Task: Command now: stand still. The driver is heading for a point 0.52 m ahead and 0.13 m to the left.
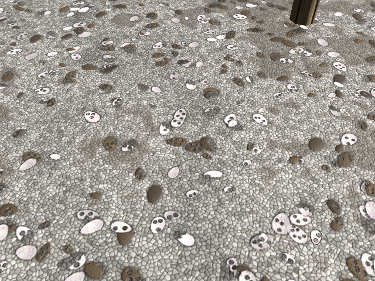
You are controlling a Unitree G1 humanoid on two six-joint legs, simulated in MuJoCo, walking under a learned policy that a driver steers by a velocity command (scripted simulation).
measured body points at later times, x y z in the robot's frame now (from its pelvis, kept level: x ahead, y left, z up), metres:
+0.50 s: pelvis +0.02 +0.01 +0.00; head +0.02 +0.01 +0.45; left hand +0.00 +0.23 -0.17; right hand -0.01 -0.21 -0.16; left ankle -0.02 +0.11 -0.74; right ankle +0.05 -0.10 -0.74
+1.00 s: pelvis +0.20 -0.04 +0.00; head +0.22 -0.05 +0.45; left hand +0.09 +0.17 -0.15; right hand +0.30 -0.26 -0.15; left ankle +0.27 +0.09 -0.68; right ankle +0.10 -0.11 -0.74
